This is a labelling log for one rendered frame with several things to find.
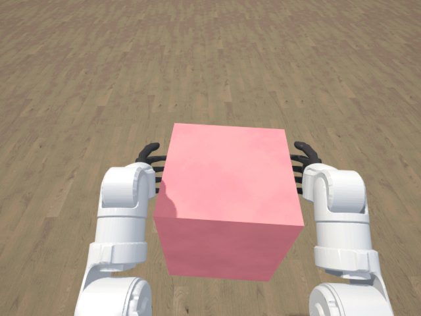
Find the right robot forearm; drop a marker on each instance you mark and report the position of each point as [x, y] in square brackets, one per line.
[344, 247]

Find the robot right hand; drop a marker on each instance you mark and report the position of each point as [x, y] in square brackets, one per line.
[306, 161]

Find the left robot forearm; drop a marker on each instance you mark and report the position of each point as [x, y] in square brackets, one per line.
[120, 234]

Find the robot left hand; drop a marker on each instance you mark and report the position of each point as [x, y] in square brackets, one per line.
[143, 157]

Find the right robot upper arm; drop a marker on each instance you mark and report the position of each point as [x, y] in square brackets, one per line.
[337, 299]

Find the carton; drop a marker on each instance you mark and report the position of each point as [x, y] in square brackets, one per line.
[228, 205]

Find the left robot upper arm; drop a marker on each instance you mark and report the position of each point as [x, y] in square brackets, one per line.
[115, 296]

